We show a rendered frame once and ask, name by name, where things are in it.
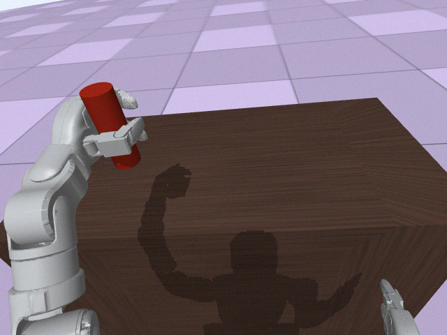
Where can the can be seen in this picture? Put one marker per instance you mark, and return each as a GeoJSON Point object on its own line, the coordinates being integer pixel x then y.
{"type": "Point", "coordinates": [105, 111]}

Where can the left robot arm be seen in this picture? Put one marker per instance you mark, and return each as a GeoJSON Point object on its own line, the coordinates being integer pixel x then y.
{"type": "Point", "coordinates": [42, 243]}

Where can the left robot hand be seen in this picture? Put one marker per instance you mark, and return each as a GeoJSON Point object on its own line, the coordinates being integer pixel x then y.
{"type": "Point", "coordinates": [73, 126]}

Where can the right robot hand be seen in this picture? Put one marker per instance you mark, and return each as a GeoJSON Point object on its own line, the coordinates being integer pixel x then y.
{"type": "Point", "coordinates": [396, 320]}

